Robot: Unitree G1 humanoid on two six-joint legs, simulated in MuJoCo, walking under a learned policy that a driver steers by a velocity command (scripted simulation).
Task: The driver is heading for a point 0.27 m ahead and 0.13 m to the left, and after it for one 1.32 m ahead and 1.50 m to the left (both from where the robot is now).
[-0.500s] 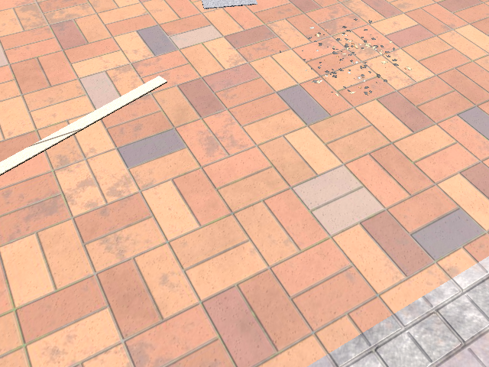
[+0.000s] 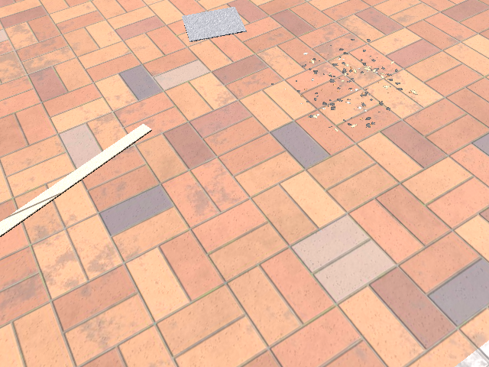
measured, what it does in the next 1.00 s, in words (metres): walks ahead, turning left: left foot, then right foot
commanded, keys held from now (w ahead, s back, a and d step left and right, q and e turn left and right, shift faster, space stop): q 0.64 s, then w+q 0.36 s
